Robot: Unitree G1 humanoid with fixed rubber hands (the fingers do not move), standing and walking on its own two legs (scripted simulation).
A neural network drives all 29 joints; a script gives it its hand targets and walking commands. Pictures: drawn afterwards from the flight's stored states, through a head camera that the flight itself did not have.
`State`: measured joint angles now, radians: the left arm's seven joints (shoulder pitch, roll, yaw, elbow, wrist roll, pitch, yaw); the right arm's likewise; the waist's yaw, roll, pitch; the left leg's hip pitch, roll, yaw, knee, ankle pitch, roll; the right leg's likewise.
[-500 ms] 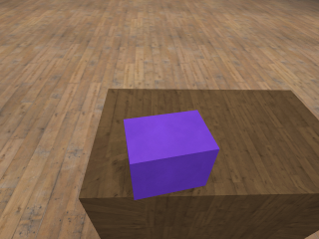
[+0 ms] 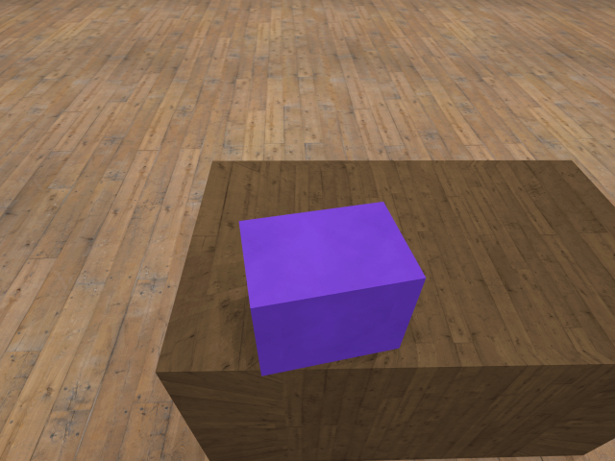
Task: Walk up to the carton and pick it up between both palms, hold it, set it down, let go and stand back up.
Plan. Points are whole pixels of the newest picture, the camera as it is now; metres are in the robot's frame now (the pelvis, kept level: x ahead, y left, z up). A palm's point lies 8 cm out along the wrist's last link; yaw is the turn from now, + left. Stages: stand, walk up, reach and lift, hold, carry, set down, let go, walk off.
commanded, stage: stand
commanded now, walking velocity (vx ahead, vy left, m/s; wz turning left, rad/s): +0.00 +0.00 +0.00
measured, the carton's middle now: (323, 287) +0.44 -0.03 -0.06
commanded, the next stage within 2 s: none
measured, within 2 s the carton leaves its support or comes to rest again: neither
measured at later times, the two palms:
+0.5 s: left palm out of the picture +0.02 +0.21 -0.14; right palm out of the picture +0.01 -0.25 -0.14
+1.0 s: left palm out of the picture +0.03 +0.21 -0.14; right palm out of the picture +0.04 -0.25 -0.14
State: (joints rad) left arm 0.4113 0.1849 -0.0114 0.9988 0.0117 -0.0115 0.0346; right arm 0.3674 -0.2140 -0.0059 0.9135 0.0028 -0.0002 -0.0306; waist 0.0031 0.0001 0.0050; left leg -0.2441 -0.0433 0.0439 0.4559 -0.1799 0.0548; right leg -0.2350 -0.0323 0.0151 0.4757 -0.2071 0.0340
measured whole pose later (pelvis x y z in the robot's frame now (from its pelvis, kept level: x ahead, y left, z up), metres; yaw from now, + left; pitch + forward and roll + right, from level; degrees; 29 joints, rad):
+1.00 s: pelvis +0.04 -0.02 +0.00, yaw +0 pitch -2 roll +0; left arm 0.32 0.17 -0.01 1.06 0.00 -0.01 0.05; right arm 0.33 -0.17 0.01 1.03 0.01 -0.01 -0.05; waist 0.00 0.00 0.02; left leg -0.18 -0.01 0.01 0.43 -0.23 0.02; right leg -0.15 0.00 0.00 0.43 -0.24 0.00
